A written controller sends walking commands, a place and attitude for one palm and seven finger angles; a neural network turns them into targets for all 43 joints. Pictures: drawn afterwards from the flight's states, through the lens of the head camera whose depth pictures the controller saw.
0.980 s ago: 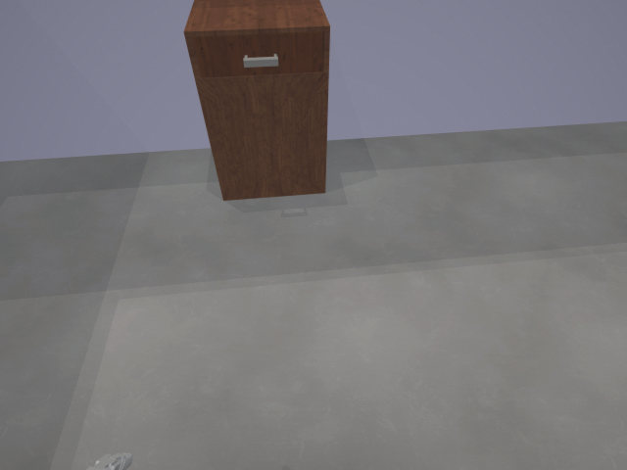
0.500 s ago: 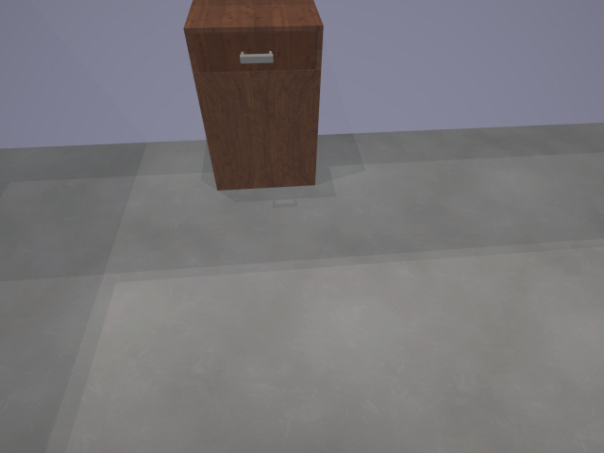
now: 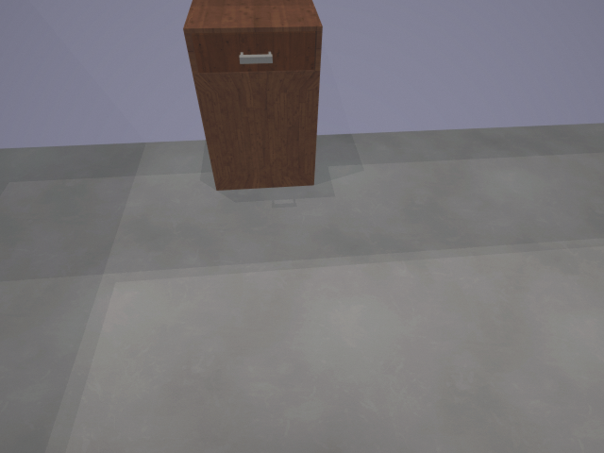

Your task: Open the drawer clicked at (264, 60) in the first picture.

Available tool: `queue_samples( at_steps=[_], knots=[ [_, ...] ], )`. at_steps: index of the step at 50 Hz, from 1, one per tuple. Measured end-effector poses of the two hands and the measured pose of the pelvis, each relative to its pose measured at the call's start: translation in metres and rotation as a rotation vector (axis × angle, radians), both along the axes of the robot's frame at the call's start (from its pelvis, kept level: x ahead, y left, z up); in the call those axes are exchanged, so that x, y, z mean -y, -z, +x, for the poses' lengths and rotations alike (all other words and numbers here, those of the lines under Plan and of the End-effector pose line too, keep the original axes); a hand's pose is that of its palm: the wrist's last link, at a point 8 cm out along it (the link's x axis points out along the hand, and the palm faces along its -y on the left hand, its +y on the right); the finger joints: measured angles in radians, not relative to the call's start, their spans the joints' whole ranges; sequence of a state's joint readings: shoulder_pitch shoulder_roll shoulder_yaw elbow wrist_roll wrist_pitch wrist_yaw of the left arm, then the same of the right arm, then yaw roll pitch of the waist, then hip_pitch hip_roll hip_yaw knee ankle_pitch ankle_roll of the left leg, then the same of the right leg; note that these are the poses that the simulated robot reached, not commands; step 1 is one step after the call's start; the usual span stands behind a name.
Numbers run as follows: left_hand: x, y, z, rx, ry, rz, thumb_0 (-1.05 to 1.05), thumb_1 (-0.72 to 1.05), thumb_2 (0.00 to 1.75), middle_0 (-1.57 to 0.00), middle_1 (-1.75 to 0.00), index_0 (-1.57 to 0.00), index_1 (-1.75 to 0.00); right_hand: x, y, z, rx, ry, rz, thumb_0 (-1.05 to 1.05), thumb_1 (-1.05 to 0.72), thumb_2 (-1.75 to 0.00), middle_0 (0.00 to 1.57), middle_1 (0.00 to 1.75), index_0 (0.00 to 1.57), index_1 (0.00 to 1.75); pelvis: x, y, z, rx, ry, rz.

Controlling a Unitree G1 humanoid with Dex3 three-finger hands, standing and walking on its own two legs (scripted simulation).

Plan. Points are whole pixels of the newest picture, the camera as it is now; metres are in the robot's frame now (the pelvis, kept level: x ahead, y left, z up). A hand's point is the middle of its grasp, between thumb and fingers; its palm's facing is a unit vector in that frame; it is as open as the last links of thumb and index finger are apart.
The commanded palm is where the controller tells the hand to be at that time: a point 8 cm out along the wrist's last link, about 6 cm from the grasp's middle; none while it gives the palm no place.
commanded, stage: look at it before walking up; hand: left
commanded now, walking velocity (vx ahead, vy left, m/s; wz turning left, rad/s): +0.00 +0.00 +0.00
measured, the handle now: (256, 56) +1.43 +0.25 -0.10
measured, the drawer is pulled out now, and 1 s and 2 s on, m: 0.00 0.00 0.00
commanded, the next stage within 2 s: walk to a spot facing it in 0.46 s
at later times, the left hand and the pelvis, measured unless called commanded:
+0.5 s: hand out of the picture +0.07 +0.25 -0.15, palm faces -0.02 -0.94 -0.33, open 7.4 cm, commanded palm none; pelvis +0.00 +0.00 +0.00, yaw +0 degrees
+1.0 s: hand out of the picture +0.08 +0.19 -0.19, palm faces -0.10 -0.98 -0.16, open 7.4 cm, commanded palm none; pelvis +0.09 +0.00 -0.01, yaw -5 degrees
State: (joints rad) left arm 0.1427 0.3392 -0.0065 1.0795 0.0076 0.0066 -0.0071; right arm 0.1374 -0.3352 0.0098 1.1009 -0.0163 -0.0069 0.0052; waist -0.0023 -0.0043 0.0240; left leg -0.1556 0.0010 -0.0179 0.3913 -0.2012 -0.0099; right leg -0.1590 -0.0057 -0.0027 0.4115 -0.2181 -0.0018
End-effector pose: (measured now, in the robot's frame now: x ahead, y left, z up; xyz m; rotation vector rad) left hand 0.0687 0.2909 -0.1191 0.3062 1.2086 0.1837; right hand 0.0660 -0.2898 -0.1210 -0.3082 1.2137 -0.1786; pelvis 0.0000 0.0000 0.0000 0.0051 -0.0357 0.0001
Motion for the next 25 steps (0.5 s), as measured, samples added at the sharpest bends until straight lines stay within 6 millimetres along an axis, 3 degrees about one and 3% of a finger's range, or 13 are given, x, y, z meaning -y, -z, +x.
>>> queue_samples(
  at_steps=[25],
  knots=[
    [-0.0025, -0.0013, -0.0006, -0.01, -0.003, 0.005, 0.01, 0.91, 0.9, -0.2, -0.3, -0.2, -0.3, 0.0001, -0.0021, 0.0076, 0.004, -0.002, -0.002, 0.01, -0.91, -0.9, 0.2, 0.3, 0.21, 0.3, -0.0006, -0.0015, 0.0037, 0.002, 0.002, -0.001]
  ],
)
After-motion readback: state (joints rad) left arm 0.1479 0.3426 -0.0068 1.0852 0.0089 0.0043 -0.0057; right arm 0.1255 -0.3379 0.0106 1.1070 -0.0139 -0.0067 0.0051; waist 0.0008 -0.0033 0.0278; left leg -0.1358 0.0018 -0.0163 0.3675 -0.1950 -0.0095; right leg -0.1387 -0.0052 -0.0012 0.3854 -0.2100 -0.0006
